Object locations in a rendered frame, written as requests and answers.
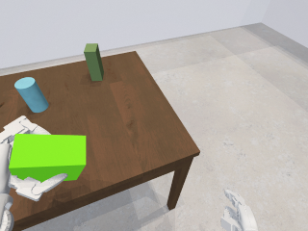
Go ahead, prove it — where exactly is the robot left forearm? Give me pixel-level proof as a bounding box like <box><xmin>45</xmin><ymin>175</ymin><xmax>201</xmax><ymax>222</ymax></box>
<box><xmin>0</xmin><ymin>193</ymin><xmax>14</xmax><ymax>231</ymax></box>

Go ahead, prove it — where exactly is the sponge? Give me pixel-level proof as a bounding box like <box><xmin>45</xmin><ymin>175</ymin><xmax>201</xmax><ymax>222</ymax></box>
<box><xmin>9</xmin><ymin>134</ymin><xmax>87</xmax><ymax>183</ymax></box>

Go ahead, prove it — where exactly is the table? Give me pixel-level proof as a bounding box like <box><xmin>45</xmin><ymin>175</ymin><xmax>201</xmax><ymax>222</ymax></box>
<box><xmin>0</xmin><ymin>51</ymin><xmax>200</xmax><ymax>231</ymax></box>

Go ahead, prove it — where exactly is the right robot hand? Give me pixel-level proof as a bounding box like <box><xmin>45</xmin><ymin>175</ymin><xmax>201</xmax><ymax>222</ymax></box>
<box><xmin>220</xmin><ymin>189</ymin><xmax>259</xmax><ymax>231</ymax></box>

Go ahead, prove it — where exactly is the left robot hand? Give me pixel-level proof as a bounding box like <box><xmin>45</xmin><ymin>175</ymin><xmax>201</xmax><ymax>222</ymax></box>
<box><xmin>0</xmin><ymin>115</ymin><xmax>68</xmax><ymax>201</ymax></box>

